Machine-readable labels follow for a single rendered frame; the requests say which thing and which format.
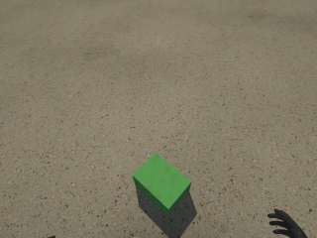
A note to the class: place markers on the carton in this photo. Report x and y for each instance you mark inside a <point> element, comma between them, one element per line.
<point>162,183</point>

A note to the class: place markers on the robot right hand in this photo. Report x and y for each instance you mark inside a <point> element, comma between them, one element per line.
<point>293,230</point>

